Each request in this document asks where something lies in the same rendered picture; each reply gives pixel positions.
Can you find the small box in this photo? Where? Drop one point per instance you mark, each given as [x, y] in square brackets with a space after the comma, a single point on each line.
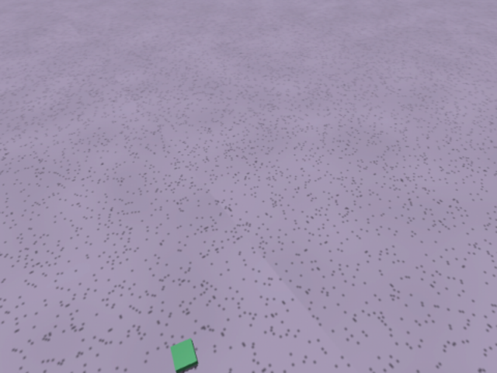
[184, 355]

